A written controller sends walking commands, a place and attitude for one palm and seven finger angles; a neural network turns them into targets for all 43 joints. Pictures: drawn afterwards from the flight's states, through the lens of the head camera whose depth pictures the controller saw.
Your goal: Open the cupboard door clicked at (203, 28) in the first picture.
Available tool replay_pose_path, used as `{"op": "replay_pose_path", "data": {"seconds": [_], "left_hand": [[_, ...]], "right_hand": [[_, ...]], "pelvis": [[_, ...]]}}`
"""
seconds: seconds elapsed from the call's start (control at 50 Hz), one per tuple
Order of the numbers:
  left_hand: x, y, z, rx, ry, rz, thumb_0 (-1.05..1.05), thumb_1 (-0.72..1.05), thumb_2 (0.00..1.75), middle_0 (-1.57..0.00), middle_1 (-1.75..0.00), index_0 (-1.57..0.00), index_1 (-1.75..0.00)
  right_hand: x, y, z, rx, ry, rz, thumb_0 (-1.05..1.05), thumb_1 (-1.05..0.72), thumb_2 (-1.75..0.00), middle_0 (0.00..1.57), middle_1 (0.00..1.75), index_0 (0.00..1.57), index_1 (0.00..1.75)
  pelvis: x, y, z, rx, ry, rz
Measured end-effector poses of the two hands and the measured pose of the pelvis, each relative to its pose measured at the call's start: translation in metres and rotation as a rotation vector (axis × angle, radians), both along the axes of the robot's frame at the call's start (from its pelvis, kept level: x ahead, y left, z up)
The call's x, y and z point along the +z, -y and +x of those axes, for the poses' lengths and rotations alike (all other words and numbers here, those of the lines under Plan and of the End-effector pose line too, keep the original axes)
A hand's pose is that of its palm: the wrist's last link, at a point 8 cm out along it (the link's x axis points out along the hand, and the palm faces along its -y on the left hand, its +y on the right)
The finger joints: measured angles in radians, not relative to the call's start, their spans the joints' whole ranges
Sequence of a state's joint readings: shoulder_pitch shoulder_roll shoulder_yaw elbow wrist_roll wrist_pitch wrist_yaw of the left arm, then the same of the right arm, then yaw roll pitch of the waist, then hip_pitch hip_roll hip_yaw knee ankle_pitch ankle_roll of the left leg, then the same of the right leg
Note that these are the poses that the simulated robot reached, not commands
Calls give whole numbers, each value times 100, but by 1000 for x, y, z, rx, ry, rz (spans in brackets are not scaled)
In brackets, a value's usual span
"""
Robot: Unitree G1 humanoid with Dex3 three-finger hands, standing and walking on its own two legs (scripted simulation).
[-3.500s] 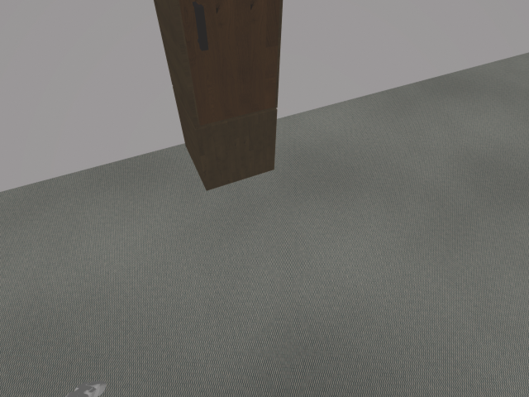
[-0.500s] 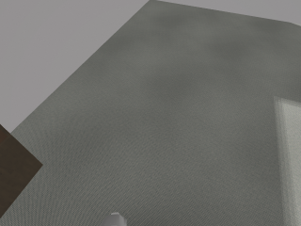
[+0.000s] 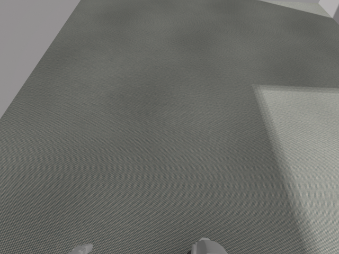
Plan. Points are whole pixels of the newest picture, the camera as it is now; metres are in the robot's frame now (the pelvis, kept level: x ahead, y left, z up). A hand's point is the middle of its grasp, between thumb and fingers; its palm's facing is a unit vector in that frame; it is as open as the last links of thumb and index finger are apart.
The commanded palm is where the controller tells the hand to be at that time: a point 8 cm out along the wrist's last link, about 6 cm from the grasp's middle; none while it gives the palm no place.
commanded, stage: turn to face it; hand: left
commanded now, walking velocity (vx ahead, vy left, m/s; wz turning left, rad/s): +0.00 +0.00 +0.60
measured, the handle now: out of the picture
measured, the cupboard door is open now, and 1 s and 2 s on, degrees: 0 0 0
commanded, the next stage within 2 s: none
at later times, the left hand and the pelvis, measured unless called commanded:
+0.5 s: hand out of the picture +0.11 +0.20 -0.19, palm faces +0.23 -0.96 -0.16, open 7.3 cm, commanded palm none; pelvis +0.04 +0.01 -0.01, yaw +12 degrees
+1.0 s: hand out of the picture +0.04 +0.18 -0.15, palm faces +0.48 -0.83 -0.29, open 7.3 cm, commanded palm none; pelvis +0.04 -0.05 +0.00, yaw +29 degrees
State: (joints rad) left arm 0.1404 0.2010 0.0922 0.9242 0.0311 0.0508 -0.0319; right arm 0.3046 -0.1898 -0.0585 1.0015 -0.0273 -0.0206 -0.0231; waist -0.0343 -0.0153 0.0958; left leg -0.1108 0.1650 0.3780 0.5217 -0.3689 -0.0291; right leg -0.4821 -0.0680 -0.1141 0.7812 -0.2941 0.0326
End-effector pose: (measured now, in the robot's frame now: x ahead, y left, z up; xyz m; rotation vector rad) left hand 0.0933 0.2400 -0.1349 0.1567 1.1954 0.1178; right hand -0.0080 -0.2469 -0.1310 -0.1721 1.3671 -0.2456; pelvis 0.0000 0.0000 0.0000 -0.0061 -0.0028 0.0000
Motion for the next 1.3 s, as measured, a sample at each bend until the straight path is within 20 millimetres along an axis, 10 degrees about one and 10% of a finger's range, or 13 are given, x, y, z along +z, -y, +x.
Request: {"op": "replay_pose_path", "data": {"seconds": [0.12,0.28,0.5,0.72,0.96,1.16,1.3], "left_hand": [[3,29,72,-87,131,51,0,91,89,-19,-30,-20,-30],[14,46,78,-27,141,15,0,91,89,-20,-30,-20,-30],[-26,-10,-5,221,13,-20,0,91,89,-20,-30,-20,-30],[2,-43,-73,372,-79,61,0,91,89,-19,-30,-20,-30],[19,7,-74,465,67,134,0,91,89,-19,-30,-20,-30],[24,59,-126,601,9,92,0,91,89,-20,-30,-20,-30],[4,66,-185,729,-62,40,0,91,89,-20,-30,-21,-30]], "right_hand": [[-28,13,-12,-75,-109,49,0,-91,-90,20,30,19,30],[-20,-4,39,-3,-57,102,0,-91,-90,19,30,19,30],[-5,-22,126,214,73,6,1,-92,-90,20,30,20,30],[20,-26,175,361,118,-18,0,-90,-90,20,30,20,30],[-7,1,231,499,161,58,0,-90,-90,20,30,20,30],[3,-8,261,652,131,77,0,-90,-90,19,30,19,30],[6,-55,276,804,119,53,0,-90,-90,19,30,19,30]], "pelvis": [[-16,20,27,-3,9,4],[-2,21,44,68,15,2],[-15,-10,45,203,0,-24],[7,-9,44,311,-17,-34],[-6,42,43,467,-15,2],[6,57,42,618,0,35],[1,45,29,717,-18,20]]}}
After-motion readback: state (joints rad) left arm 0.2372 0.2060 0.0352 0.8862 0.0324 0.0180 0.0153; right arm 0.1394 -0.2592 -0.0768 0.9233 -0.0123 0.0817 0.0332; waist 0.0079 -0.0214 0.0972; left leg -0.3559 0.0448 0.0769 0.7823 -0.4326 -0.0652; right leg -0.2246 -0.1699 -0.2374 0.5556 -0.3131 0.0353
